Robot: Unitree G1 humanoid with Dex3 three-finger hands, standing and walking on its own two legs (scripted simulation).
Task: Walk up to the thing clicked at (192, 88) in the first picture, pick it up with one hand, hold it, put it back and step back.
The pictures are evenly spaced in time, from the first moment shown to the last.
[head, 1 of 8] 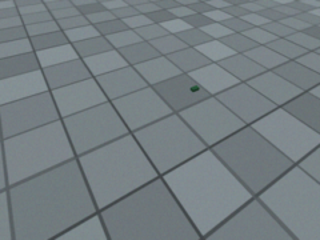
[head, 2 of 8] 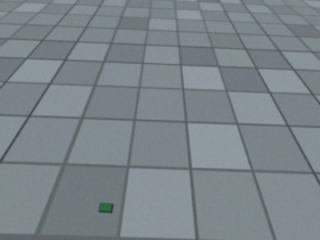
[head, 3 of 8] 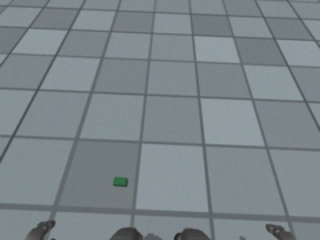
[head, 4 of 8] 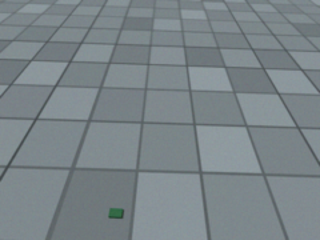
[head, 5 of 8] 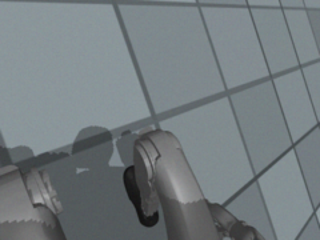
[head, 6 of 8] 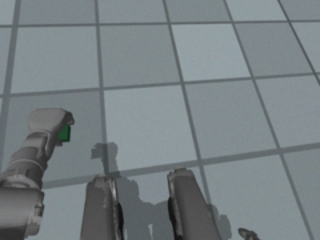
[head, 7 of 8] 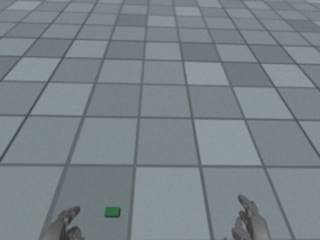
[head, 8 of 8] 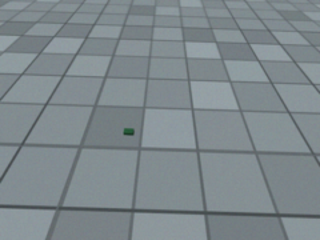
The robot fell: no
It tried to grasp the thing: yes
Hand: left
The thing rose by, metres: 0.69
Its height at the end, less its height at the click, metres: +0.00
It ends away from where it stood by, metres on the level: 0.01
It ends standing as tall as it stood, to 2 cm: yes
